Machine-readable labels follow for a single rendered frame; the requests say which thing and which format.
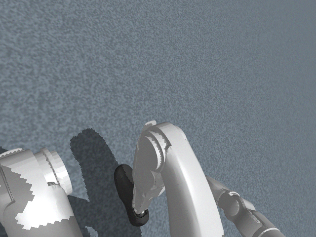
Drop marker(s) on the right robot arm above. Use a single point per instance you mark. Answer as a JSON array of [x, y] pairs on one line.
[[248, 221]]

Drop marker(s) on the right robot foot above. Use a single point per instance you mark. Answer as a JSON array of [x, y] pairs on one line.
[[124, 185]]

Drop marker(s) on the right robot hand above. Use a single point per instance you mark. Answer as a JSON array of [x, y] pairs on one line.
[[217, 188]]

